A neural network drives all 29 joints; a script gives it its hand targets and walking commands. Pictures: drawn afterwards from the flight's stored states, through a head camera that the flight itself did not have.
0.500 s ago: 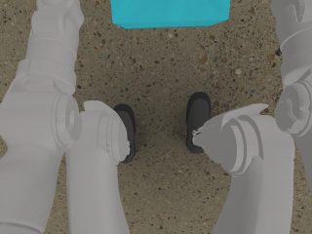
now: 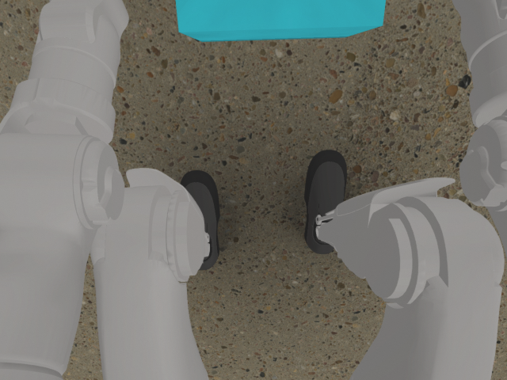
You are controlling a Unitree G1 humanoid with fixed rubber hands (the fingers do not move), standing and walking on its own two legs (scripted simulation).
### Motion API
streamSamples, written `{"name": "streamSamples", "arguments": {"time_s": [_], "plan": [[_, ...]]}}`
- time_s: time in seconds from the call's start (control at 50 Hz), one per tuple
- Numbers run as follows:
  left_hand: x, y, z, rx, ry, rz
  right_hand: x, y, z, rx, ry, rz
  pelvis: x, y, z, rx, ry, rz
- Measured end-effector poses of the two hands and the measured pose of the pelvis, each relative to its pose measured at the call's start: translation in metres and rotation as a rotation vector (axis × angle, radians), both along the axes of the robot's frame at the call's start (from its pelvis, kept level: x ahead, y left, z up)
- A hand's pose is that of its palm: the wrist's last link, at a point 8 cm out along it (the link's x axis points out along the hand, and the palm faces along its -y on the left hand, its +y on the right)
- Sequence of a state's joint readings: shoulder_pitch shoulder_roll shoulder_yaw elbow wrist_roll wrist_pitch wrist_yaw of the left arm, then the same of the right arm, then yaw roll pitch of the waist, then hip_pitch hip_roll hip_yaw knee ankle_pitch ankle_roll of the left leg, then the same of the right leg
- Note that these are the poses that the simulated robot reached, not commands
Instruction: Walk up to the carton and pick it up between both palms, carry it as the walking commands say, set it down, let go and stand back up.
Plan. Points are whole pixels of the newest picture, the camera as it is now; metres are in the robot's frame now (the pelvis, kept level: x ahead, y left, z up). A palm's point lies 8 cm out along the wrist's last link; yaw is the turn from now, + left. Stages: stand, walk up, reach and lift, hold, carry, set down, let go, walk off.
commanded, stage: reach and lift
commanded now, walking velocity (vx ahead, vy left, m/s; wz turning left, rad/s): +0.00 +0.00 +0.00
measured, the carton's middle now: out of the picture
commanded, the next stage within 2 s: none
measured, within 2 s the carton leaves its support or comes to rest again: leaves its support in 1.44 s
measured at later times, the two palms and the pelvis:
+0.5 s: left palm out of the picture +0.54 +0.15 -0.20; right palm out of the picture +0.55 -0.18 -0.20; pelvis +0.00 +0.00 +0.00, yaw +0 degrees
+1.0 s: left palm out of the picture +0.54 +0.15 -0.20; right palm out of the picture +0.56 -0.18 -0.20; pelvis +0.00 +0.00 +0.00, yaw +1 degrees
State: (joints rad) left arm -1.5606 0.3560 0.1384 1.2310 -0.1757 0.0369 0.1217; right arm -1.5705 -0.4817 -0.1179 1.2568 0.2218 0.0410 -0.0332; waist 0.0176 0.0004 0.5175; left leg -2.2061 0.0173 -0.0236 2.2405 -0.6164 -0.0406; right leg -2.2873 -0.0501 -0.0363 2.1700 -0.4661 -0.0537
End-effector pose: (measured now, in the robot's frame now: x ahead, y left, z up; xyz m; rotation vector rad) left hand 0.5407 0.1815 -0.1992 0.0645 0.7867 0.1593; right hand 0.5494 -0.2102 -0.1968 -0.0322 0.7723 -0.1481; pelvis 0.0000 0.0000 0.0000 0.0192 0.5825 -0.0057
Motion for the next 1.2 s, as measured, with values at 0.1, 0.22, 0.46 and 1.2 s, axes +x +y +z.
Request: {"name": "streamSamples", "arguments": {"time_s": [0.1,0.22,0.46,1.2], "plan": [[0.000,-0.001,0.000,-0.002,0.001,-0.007,0.000,0.001,0.000,0.004,0.001,0.005,0.000,0.000,0.000,0.000,0.000,0.000],[0.000,-0.006,0.000,-0.009,0.001,-0.022,0.002,0.010,0.001,0.016,-0.001,0.027,0.000,0.000,0.000,0.000,0.001,0.001],[0.003,-0.027,0.001,-0.052,-0.003,-0.048,0.004,0.034,0.000,0.034,0.006,0.076,0.001,-0.001,0.002,0.002,0.010,0.006],[0.004,-0.031,-0.001,-0.085,0.023,-0.048,0.006,0.034,-0.002,0.040,0.013,0.111,0.001,0.000,-0.003,0.004,0.005,0.009]]}}
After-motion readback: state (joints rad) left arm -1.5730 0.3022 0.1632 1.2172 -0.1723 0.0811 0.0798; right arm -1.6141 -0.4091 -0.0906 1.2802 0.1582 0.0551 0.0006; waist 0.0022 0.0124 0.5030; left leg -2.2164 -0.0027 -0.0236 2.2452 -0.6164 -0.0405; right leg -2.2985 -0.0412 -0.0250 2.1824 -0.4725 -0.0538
